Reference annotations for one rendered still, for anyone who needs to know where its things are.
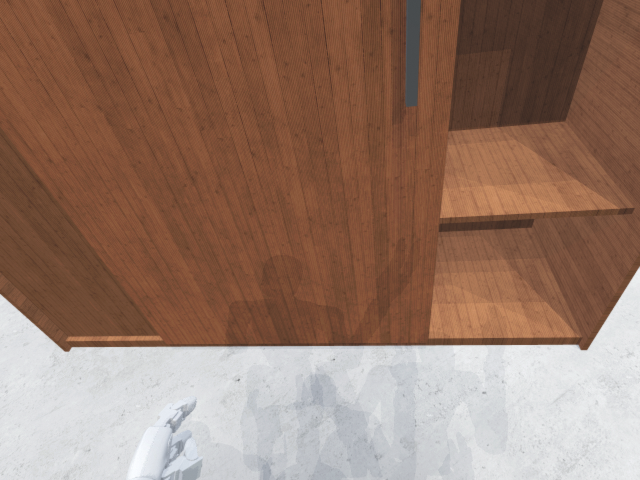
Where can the left robot hand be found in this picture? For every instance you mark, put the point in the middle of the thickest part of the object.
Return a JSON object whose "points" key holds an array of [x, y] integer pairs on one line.
{"points": [[156, 453]]}

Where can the wardrobe door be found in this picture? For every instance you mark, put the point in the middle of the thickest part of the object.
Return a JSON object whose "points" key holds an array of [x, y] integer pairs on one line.
{"points": [[45, 256], [246, 169]]}

